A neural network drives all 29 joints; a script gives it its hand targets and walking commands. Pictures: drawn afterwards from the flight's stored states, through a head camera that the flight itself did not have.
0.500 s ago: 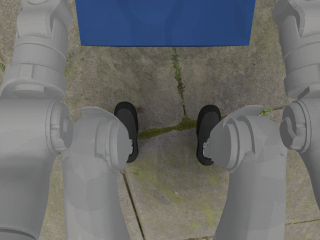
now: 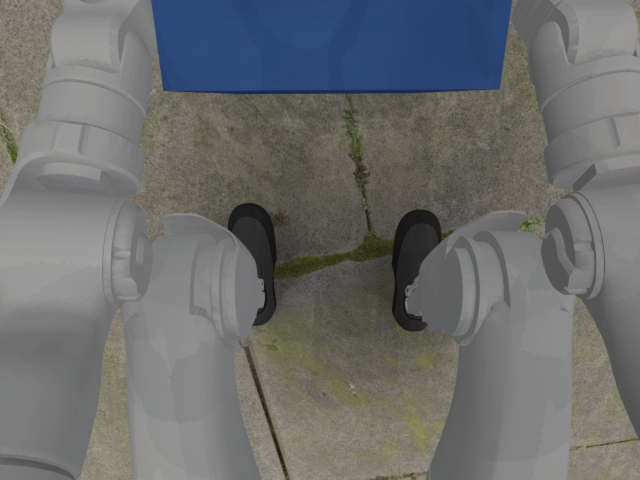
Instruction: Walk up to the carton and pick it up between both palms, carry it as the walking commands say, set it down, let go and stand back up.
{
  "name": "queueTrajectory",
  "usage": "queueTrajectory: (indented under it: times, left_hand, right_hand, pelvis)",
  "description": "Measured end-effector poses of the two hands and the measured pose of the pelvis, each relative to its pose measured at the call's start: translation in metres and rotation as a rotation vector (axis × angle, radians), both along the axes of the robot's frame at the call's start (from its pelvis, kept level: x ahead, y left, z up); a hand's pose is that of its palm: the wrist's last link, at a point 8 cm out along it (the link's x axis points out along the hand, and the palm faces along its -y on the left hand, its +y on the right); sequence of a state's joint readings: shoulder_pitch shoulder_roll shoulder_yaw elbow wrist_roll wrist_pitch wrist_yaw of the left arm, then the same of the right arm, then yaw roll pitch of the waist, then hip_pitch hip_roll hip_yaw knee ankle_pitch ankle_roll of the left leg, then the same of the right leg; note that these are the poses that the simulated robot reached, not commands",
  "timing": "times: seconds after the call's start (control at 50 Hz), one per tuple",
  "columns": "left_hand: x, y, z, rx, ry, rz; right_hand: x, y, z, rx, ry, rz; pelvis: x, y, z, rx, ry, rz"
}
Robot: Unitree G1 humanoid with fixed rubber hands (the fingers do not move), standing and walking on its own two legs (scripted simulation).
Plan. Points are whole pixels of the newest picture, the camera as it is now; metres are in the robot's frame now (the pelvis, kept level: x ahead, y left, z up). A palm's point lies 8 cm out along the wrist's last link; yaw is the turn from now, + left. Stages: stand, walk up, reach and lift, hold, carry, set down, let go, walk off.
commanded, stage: reach and lift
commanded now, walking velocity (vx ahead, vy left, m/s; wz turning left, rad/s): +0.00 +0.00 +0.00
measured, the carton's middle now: out of the picture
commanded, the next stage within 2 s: none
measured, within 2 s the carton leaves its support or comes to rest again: leaves its support in 0.76 s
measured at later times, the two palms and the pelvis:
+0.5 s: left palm out of the picture +0.55 +0.18 -0.17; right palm out of the picture +0.56 -0.16 -0.17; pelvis +0.00 +0.00 -0.01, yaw +0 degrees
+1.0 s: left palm out of the picture +0.55 +0.17 -0.13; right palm out of the picture +0.56 -0.17 -0.13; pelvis -0.01 +0.00 +0.00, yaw +0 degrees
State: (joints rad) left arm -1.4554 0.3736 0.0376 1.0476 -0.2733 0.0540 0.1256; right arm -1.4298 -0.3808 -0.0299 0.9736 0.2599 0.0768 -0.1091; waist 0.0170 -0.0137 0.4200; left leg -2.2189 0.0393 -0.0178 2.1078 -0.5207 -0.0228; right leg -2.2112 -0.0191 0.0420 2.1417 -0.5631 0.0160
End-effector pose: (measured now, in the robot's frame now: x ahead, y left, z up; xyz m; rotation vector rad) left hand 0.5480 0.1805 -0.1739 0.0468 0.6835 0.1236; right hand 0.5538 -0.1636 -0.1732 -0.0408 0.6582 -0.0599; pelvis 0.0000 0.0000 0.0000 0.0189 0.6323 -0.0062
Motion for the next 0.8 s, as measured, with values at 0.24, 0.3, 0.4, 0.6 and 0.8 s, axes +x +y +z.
queueTrajectory:
  times: [0.24,0.3,0.4,0.6,0.8]
  left_hand:
    - [-0.001,-0.001,0.000,-0.020,0.007,0.018]
    - [-0.001,-0.002,-0.001,-0.046,0.015,0.039]
    - [-0.001,-0.001,-0.001,-0.068,0.029,0.049]
    - [0.000,-0.001,-0.001,-0.073,0.043,0.049]
    - [0.004,-0.012,0.011,-0.059,0.041,0.037]
  right_hand:
    - [0.001,0.001,0.001,-0.009,0.006,-0.006]
    - [0.003,0.002,0.002,-0.017,0.011,-0.005]
    - [0.004,0.002,0.002,-0.008,0.017,-0.006]
    - [0.004,0.002,0.002,0.000,0.030,-0.003]
    - [-0.003,-0.007,0.005,-0.006,0.047,-0.032]
  pelvis:
    - [-0.001,0.000,0.000,0.000,-0.003,0.001]
    - [-0.001,0.000,-0.001,-0.001,-0.005,0.001]
    - [-0.001,0.000,-0.003,-0.002,-0.010,0.001]
    - [-0.001,0.000,-0.008,-0.002,-0.027,0.001]
    - [-0.009,0.000,-0.005,-0.002,-0.117,0.000]
